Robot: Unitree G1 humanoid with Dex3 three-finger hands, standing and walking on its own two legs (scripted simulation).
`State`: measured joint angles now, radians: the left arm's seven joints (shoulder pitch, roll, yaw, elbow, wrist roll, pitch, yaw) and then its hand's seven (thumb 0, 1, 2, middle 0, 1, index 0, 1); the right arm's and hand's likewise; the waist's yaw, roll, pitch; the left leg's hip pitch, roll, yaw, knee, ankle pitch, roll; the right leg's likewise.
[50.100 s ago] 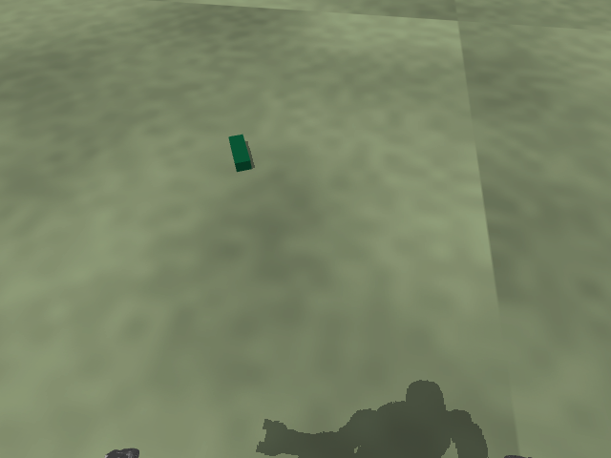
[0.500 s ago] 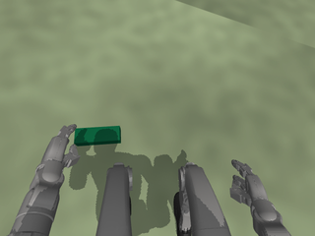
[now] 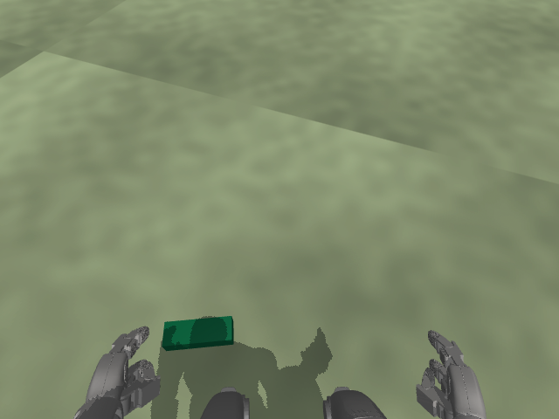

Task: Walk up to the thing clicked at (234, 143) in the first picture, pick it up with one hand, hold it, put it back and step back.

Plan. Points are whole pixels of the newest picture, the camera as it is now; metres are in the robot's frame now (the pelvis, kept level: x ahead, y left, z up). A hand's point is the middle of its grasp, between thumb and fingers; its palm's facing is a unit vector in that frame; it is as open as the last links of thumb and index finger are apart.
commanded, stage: home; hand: left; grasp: from above
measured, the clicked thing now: (199, 333) +0.44 +0.25 -0.67
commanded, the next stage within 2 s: none
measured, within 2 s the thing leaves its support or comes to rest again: neither
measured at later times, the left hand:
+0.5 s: hand (153, 395) +0.17 +0.18 -0.03, palm faces +0.06 -0.98 -0.20, open 7.4 cm
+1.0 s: hand (151, 395) +0.16 +0.18 -0.03, palm faces +0.05 -0.98 -0.20, open 7.4 cm
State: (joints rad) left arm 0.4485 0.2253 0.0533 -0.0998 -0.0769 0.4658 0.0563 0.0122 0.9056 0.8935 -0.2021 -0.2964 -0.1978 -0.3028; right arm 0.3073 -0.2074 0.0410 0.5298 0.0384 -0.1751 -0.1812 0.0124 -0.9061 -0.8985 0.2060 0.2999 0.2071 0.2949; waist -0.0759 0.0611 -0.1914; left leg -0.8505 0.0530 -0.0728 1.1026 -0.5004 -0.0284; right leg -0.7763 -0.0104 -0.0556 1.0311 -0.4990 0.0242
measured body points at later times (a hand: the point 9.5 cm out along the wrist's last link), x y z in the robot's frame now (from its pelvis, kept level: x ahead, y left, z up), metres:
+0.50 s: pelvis +0.01 +0.00 +0.02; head +0.03 +0.00 +0.46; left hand +0.16 +0.23 -0.01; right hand +0.18 -0.24 -0.04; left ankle +0.02 +0.13 -0.66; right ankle +0.00 -0.14 -0.66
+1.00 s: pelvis +0.00 +0.00 +0.01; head +0.02 +0.00 +0.46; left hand +0.16 +0.23 -0.01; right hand +0.16 -0.24 -0.05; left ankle +0.02 +0.13 -0.66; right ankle +0.00 -0.14 -0.66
